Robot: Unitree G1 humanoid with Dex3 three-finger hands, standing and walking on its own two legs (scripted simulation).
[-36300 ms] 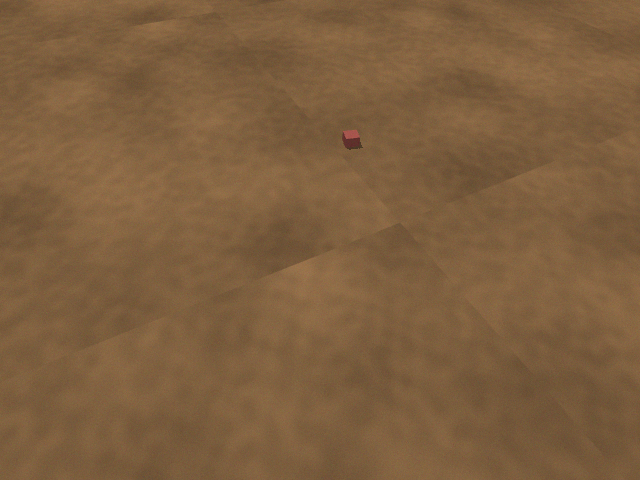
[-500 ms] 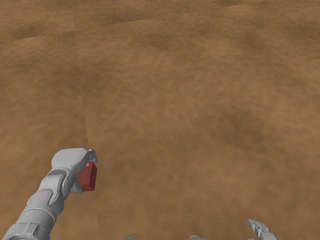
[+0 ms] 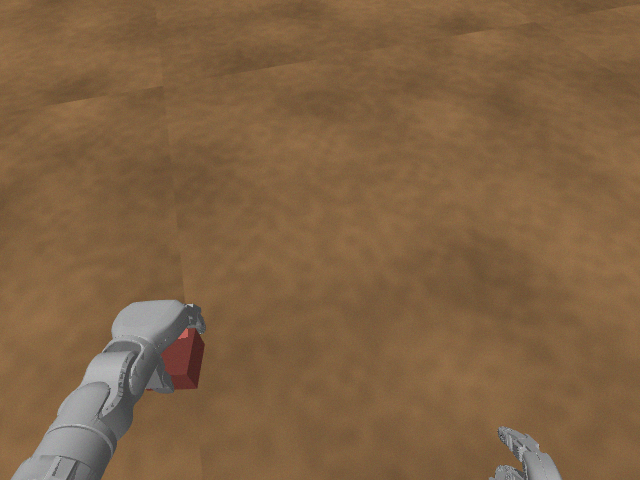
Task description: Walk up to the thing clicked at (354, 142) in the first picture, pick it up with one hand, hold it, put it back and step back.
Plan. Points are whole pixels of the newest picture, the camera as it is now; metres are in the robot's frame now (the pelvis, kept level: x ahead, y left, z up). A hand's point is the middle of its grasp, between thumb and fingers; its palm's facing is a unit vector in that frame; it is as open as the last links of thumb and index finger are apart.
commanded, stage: hold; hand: left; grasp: from above
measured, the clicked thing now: (171, 359) +0.31 +0.23 -0.08
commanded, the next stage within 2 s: crouch in 1.26 s
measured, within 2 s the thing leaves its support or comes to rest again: neither
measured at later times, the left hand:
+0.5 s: hand (158, 363) +0.28 +0.22 -0.02, palm faces -0.45 -0.04 -0.89, open 9.6 cm
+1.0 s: hand (149, 369) +0.27 +0.22 -0.02, palm faces -0.46 -0.04 -0.89, open 9.6 cm
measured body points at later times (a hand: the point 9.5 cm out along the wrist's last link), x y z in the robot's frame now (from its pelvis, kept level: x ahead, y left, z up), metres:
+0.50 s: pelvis -0.01 +0.00 +0.01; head +0.00 -0.02 +0.46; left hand +0.30 +0.22 +0.03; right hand +0.13 -0.26 -0.10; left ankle +0.01 +0.13 -0.72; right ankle +0.00 -0.13 -0.72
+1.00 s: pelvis -0.02 +0.00 +0.02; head -0.01 -0.02 +0.46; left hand +0.29 +0.22 +0.03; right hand +0.14 -0.25 -0.09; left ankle +0.01 +0.13 -0.72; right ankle +0.00 -0.13 -0.72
